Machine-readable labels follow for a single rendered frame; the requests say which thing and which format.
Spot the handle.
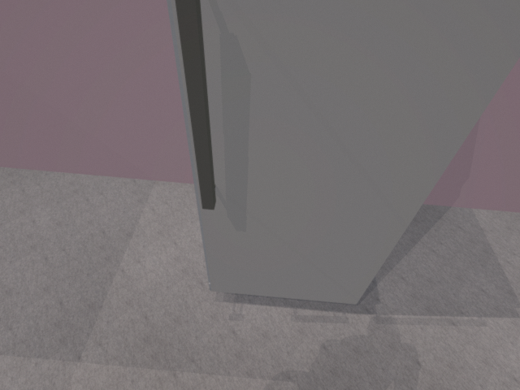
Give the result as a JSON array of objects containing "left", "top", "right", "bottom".
[{"left": 175, "top": 0, "right": 216, "bottom": 210}]

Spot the fridge door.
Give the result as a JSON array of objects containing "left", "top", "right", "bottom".
[{"left": 171, "top": 0, "right": 520, "bottom": 305}]

